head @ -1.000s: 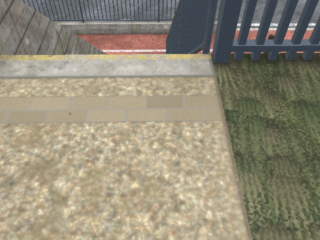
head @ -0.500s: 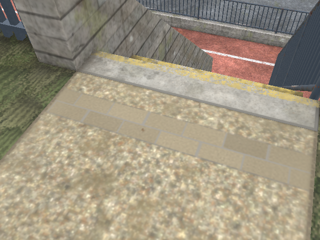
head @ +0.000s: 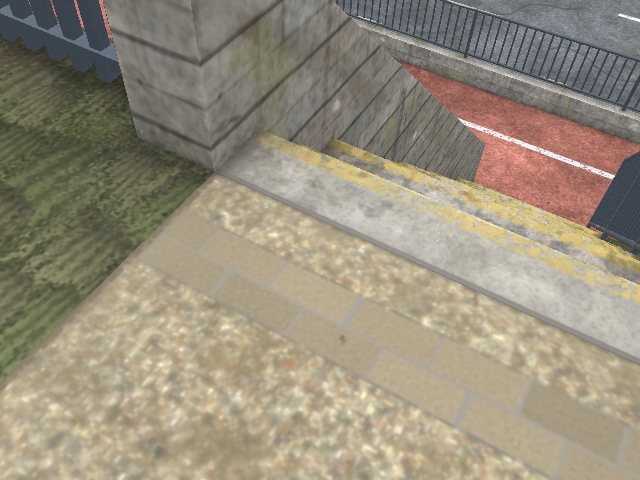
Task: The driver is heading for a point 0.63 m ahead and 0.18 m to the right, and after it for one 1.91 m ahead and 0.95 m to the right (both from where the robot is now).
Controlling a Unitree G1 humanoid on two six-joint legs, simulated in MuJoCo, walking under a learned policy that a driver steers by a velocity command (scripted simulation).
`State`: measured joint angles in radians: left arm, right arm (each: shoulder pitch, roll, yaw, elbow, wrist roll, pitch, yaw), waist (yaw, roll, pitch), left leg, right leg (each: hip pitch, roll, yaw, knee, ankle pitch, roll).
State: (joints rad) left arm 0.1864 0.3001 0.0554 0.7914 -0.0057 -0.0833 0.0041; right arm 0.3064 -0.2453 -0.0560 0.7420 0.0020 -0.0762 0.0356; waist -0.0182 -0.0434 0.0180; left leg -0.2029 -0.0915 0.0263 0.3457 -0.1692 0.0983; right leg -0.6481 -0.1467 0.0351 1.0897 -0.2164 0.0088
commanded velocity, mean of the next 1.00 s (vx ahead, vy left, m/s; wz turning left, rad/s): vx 0.30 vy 0.00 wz -0.05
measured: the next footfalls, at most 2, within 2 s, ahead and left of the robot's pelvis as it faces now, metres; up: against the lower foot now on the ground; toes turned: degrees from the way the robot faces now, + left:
right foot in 0.34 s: +0.37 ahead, -0.16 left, +0.00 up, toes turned -1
left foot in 0.78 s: +0.49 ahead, +0.07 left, +0.00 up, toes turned -2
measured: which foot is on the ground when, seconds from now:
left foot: down 0.00-0.34, up 0.36-0.76, down 0.78-1.00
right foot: up 0.00-0.32, down 0.34-0.80, up 0.82-1.00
